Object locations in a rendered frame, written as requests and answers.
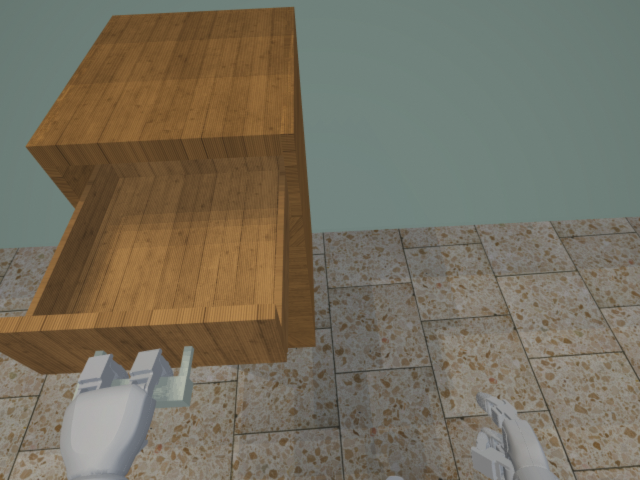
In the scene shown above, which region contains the cabinet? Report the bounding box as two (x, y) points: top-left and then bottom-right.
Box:
(25, 7), (316, 348)

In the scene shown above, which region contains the handle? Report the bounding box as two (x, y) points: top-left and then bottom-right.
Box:
(72, 346), (194, 408)

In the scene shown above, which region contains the robot left hand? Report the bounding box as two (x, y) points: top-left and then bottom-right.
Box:
(60, 348), (174, 480)

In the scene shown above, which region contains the robot right hand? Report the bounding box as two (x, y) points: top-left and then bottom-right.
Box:
(471, 392), (550, 480)

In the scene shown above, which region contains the drawer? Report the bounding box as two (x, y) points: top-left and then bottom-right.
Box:
(0, 155), (290, 375)

